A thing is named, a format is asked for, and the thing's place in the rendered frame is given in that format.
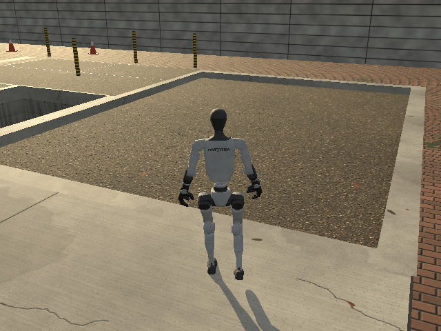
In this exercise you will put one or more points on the left robot upper arm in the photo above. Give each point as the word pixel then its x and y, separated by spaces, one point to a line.
pixel 194 156

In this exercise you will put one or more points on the left robot shin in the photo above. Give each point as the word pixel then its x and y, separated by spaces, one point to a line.
pixel 209 244

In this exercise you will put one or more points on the robot right forearm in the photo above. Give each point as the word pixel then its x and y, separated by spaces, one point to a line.
pixel 254 179

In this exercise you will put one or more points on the robot right foot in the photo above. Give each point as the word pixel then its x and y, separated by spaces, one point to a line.
pixel 239 274

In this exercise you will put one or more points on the robot left hand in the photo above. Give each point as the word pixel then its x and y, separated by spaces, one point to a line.
pixel 185 196

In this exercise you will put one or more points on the robot right hand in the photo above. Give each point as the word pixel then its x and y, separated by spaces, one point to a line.
pixel 252 189

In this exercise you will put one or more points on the robot left forearm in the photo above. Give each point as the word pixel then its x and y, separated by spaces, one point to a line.
pixel 186 182

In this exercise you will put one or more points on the right robot upper arm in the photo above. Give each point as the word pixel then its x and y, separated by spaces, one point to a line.
pixel 244 155

